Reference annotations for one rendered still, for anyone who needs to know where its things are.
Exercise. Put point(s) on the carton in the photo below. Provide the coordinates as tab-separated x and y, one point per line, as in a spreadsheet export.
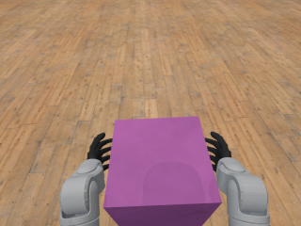
160	173

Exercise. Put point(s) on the right robot hand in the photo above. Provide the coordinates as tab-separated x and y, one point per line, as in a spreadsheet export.
220	151

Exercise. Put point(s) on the left robot hand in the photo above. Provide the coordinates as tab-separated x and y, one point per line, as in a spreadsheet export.
96	151

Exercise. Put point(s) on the robot left forearm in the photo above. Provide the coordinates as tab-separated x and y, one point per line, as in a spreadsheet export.
79	203

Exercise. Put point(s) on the robot right forearm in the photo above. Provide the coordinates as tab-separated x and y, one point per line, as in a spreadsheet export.
247	195

